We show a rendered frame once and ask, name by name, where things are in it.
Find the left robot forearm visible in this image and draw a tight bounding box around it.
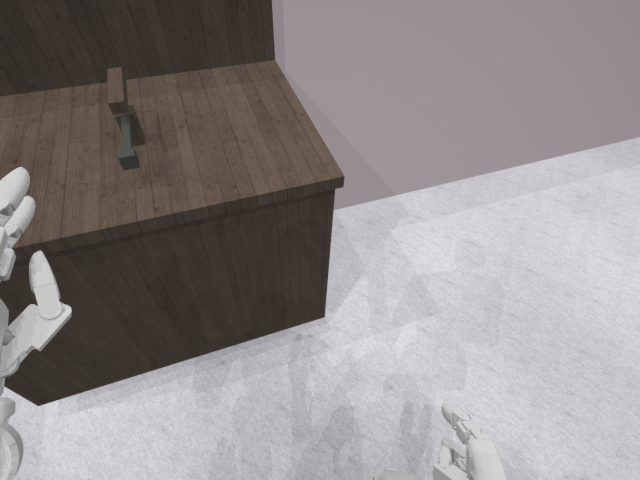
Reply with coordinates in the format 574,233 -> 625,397
0,397 -> 24,480

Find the robot left hand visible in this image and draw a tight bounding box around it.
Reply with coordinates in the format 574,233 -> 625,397
0,167 -> 72,396

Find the counter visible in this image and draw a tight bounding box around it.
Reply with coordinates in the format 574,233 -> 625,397
0,0 -> 344,406

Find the robot right hand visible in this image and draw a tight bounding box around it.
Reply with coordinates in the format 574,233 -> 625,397
433,403 -> 508,480

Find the tap lever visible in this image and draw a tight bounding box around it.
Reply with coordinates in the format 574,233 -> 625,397
118,116 -> 140,170

